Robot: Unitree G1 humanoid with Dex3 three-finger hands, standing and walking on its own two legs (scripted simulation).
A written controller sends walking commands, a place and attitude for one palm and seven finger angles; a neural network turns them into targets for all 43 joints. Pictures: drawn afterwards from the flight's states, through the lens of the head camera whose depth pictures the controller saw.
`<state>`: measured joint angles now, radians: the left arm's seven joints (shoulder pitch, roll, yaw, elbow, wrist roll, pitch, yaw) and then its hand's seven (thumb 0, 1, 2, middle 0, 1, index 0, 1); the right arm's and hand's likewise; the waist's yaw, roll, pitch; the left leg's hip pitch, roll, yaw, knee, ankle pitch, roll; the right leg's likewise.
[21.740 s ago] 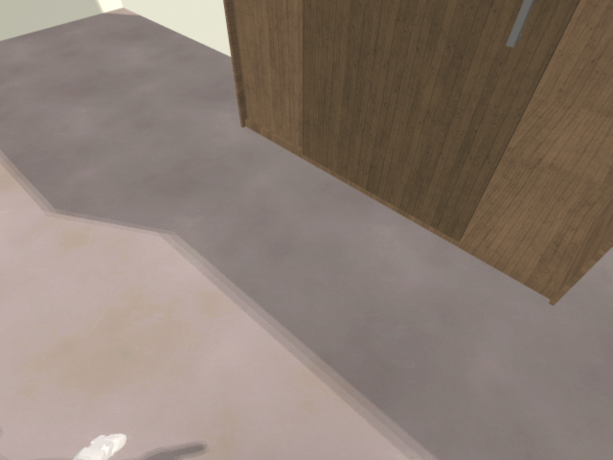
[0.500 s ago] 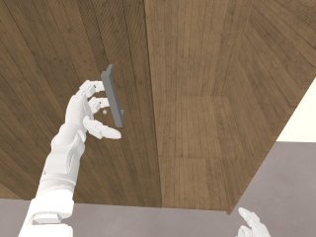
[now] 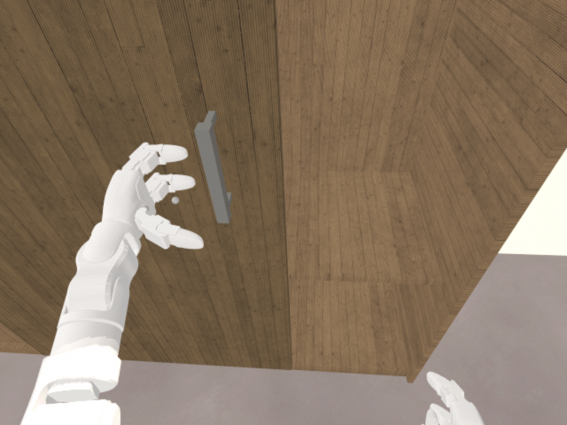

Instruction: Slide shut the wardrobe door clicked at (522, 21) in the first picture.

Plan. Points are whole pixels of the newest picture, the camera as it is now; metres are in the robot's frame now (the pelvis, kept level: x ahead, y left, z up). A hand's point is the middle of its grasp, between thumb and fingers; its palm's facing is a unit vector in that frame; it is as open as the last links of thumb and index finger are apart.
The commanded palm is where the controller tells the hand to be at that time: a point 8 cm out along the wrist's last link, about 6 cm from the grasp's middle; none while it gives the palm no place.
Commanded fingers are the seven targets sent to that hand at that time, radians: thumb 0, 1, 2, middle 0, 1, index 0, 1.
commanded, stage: move the hooked fingers beside the handle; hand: left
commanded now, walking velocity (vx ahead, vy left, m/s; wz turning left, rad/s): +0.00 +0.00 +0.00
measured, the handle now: (218, 170) +0.44 +0.12 +0.16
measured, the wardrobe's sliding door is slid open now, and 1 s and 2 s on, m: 0.39 0.39 0.39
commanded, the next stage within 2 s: none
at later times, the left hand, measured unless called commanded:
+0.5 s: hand (161, 200) +0.36 +0.18 +0.17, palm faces -0.01 -1.00 -0.05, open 14.0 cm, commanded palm +0.34 +0.23 +0.16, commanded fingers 0.00 -0.50 0.30 -0.30 -1.20 -0.30 -1.20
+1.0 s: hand (179, 201) +0.38 +0.17 +0.15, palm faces -0.02 -1.00 -0.04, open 14.0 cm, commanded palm +0.35 +0.22 +0.16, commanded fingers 0.00 -0.50 0.30 -0.30 -1.20 -0.30 -1.20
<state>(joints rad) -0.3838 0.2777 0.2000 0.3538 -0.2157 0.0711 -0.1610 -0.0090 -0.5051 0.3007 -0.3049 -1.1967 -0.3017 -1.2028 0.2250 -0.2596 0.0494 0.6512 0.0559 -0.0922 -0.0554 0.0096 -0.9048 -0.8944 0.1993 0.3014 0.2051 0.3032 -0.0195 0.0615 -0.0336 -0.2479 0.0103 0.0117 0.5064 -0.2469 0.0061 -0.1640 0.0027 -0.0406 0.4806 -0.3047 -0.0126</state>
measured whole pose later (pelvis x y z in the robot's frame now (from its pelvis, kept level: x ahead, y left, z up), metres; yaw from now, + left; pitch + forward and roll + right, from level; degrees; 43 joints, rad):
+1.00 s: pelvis +0.00 -0.01 +0.00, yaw +0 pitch +1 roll +0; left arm -0.42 0.31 0.22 0.45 -0.22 0.09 -0.20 -0.01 -0.50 0.30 -0.30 -1.20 -0.30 -1.20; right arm 0.25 -0.28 0.04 0.65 0.06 -0.09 -0.06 0.01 -0.90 -0.89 0.20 0.30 0.21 0.30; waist -0.03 0.07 -0.04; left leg -0.27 0.02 0.01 0.51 -0.25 0.00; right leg -0.19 0.01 -0.04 0.49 -0.31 -0.02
